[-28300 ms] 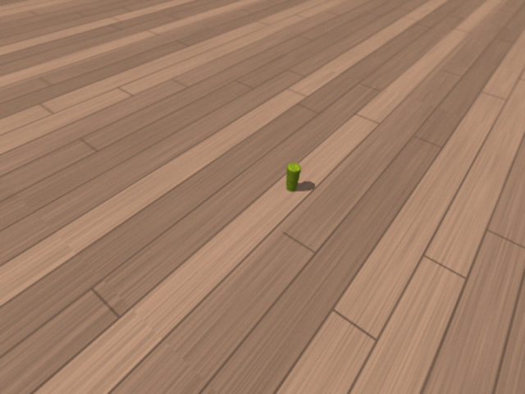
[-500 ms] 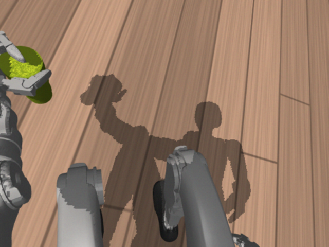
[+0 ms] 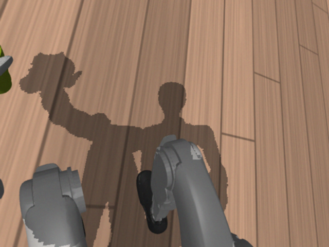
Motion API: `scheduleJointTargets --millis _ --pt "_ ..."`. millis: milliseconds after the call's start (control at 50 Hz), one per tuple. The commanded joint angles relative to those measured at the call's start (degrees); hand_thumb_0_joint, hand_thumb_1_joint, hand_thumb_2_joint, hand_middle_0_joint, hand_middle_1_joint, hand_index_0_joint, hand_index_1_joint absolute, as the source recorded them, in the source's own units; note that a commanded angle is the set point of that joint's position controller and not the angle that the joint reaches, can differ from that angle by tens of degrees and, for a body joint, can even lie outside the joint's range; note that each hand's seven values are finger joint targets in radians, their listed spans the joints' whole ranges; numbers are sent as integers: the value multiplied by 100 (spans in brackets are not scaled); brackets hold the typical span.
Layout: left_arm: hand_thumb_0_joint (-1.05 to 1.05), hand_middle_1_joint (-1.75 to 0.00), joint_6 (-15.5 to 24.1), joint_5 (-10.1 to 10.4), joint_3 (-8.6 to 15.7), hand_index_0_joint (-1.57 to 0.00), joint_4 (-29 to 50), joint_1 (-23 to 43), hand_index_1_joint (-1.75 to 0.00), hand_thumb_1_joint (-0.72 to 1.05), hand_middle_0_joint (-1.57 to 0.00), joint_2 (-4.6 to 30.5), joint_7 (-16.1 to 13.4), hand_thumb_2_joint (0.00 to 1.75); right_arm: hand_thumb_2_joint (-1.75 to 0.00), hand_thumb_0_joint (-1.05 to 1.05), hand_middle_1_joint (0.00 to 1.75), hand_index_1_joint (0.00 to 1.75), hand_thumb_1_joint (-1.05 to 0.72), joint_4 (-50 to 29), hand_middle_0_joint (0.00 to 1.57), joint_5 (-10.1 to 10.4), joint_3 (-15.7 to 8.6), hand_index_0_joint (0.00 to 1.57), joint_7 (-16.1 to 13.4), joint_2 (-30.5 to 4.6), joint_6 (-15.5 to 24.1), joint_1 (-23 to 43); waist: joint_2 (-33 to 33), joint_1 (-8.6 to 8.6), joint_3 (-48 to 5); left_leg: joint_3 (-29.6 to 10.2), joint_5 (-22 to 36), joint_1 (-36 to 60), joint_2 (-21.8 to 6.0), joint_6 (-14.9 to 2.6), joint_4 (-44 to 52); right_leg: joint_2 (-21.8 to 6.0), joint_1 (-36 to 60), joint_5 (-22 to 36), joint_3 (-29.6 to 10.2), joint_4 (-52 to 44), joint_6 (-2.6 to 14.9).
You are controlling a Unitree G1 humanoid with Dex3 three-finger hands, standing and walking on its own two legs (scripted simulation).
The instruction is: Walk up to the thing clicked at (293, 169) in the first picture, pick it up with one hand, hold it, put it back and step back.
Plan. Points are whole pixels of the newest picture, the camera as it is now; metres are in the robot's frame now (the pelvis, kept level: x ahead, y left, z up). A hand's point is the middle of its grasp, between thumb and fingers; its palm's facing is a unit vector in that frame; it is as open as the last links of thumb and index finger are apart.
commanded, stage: crouch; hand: left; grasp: from the side
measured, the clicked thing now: out of the picture +0.55 +0.26 -0.15
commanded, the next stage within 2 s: lower in 0.06 s
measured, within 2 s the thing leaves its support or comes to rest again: rests again in 0.76 s
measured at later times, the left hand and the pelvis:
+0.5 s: hand out of the picture +0.55 +0.24 -0.15, palm faces +0.22 -0.97 -0.04, open 6.2 cm; pelvis +0.00 +0.01 -0.01, yaw -3 degrees
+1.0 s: hand (7, 66) +0.56 +0.23 -0.17, palm faces +0.24 -0.97 -0.04, open 6.3 cm; pelvis +0.00 +0.01 -0.01, yaw -6 degrees
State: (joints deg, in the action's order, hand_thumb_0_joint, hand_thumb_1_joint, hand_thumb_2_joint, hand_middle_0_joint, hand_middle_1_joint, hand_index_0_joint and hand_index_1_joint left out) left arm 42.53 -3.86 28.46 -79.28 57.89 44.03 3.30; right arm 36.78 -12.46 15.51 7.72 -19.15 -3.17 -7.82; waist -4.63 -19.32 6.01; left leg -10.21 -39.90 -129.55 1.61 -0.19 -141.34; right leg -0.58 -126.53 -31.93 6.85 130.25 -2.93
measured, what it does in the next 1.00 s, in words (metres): stands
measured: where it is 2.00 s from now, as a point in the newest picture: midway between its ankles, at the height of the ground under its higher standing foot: (117, 232)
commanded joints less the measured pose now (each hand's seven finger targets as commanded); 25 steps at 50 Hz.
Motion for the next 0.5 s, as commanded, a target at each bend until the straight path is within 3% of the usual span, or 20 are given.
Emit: scheduleJointTargets --millis 0,80,120,220,260,300,380,480 --pt "0 -139 537 63 -5 -132 1143 2234 -138 35 -130 1305 -35 122 -90 0 30 30 -90 -5 20 -65 -417 20 -85 -1804 -80 -972 2625 -310 -3847 149 839 2488 -228 69 1828 190 2296 722 482 -836 410" --pt "0 -142 570 159 -45 -135 1121 2285 -141 36 -133 1299 0 124 -90 0 30 30 -91 -41 20 -105 -304 20 -86 -1878 -117 -957 2538 -466 -3837 129 1024 2513 -232 48 1665 207 2483 916 519 -853 370" --pt "0 -143 598 152 20 -135 1127 2281 -142 34 -134 1558 -13 125 -90 0 30 30 -91 -69 20 -118 -254 20 -94 -1894 -120 -861 2565 -405 -3780 159 937 2398 -232 37 1642 221 2550 851 505 -860 371" --pt "0 -147 634 118 40 -136 605 1880 -146 32 -134 1560 -95 126 -90 0 30 30 -90 -175 20 -175 -80 20 -96 -1966 -171 -690 2427 -503 -3502 34 1067 2424 -280 55 1570 239 2499 948 595 -784 365" --pt "0 -147 711 165 -54 -137 470 2059 -147 32 -135 1480 -169 127 -90 0 30 30 -90 -226 20 -217 18 20 -83 -1998 -205 -665 2323 -699 -3330 -7 899 2224 -272 21 1525 257 2570 865 649 -822 336" --pt "0 -149 815 158 58 -137 486 2075 -147 34 -136 1802 -223 128 -90 0 30 30 -90 -267 20 -242 110 20 -99 -2032 -218 -582 2293 -657 -3330 -34 906 2245 -286 15 1492 272 2655 869 669 -827 323" --pt "0 -149 1050 41 -85 -138 438 2230 -148 37 -136 2088 -234 129 -90 0 30 30 -90 -323 20 -345 286 20 -116 -2104 -234 -321 2628 -803 -3127 -154 857 2474 -351 60 1507 283 2509 829 760 -728 325" --pt "0 -146 1273 104 1 -135 373 2275 -145 31 -133 2423 -332 127 -90 0 30 30 -90 -384 20 -455 513 20 -159 -2244 -267 -160 2956 -945 -3109 -300 1059 2849 -412 111 1454 293 2532 1020 845 -648 306"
